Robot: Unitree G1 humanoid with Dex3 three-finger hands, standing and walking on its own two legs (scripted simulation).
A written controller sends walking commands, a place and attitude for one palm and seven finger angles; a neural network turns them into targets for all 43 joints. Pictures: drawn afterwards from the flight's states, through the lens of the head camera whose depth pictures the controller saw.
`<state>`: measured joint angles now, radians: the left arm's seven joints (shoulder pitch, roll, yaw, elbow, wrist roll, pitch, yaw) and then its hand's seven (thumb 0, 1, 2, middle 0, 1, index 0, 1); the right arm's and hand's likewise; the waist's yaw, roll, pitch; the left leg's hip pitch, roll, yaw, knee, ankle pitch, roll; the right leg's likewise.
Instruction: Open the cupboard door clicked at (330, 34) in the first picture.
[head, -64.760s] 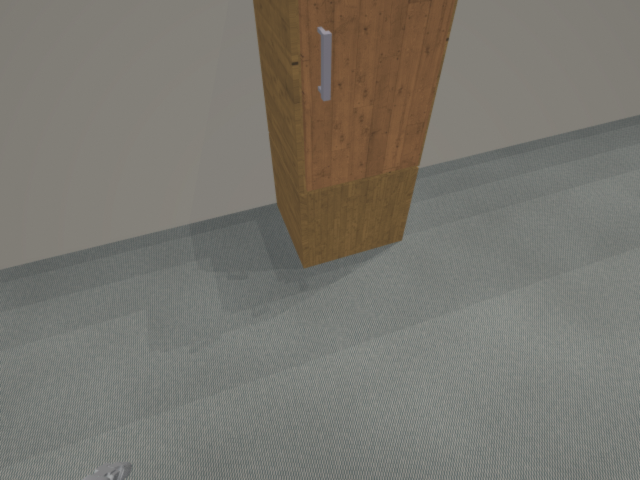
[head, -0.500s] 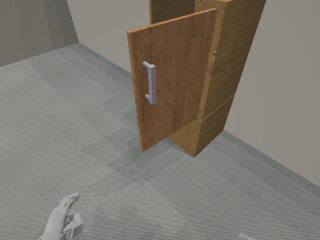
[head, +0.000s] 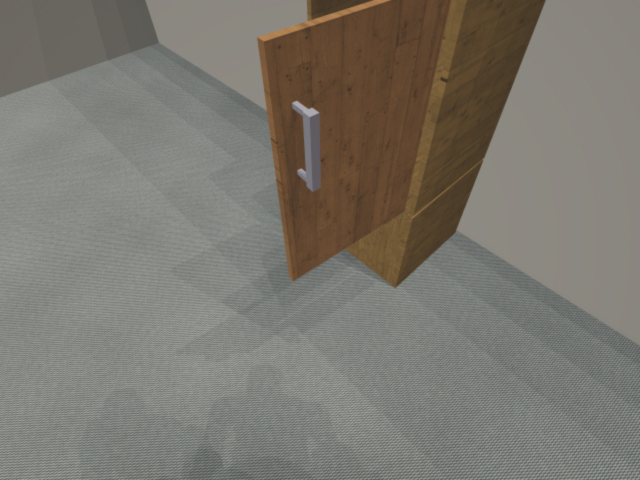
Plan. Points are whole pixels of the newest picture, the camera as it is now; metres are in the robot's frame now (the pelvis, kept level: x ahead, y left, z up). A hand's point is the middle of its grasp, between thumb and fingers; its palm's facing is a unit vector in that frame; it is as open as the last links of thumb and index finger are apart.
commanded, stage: let the arm hang, fingers relaxed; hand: left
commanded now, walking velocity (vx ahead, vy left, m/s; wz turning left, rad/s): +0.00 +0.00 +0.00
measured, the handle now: (306, 147) +0.62 +0.07 +0.06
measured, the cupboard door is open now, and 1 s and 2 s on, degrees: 84 84 84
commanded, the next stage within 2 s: look to check the result in 0.42 s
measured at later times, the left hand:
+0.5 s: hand out of the picture +0.08 +0.20 -0.16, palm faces -0.02 -0.95 -0.30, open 7.3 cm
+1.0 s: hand out of the picture +0.09 +0.22 -0.15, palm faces -0.03 -0.94 -0.34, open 7.3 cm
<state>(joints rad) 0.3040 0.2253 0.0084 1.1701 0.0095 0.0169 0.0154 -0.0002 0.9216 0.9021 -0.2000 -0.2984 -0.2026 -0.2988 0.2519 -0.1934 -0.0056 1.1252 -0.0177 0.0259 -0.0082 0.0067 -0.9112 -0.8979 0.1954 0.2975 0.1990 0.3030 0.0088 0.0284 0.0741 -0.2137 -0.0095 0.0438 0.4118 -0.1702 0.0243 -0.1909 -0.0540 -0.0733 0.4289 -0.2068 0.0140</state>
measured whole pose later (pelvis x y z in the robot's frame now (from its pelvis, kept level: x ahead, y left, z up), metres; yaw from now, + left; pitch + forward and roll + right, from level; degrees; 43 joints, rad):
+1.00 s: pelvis +0.02 -0.02 +0.01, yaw +0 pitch -2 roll +0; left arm 0.09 0.31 0.01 1.15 0.01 -0.01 0.00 0.00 0.91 0.90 -0.20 -0.30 -0.21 -0.30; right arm 0.09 -0.32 -0.01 1.13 -0.02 0.01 0.00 0.01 -0.91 -0.90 0.20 0.30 0.20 0.30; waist -0.01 0.03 0.08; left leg -0.13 0.02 0.04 0.30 -0.14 -0.01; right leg -0.11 -0.02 -0.08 0.32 -0.18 -0.01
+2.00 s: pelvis +0.04 -0.01 +0.01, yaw -1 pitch -1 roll +0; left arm 0.09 0.33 0.01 1.14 0.01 -0.02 0.00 0.00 0.91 0.90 -0.20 -0.30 -0.21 -0.30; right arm 0.09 -0.33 0.00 1.13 -0.02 0.00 0.00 0.01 -0.91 -0.90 0.20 0.30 0.20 0.30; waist -0.01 0.01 0.07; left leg -0.09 0.01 0.05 0.27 -0.16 0.00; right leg -0.07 -0.03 -0.07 0.28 -0.19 0.00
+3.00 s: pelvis +0.02 -0.03 -0.02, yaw -11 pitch -1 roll +2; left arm 0.18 0.23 0.05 0.98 0.02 0.07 -0.02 0.00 0.91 0.90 -0.20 -0.30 -0.20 -0.30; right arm 0.18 -0.22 -0.04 1.01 -0.03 0.04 -0.02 0.01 -0.90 -0.90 0.20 0.30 0.20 0.30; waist 0.01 0.01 0.12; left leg -0.23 0.09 0.20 0.60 -0.33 -0.02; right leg -0.30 -0.01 0.00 0.66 -0.33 -0.02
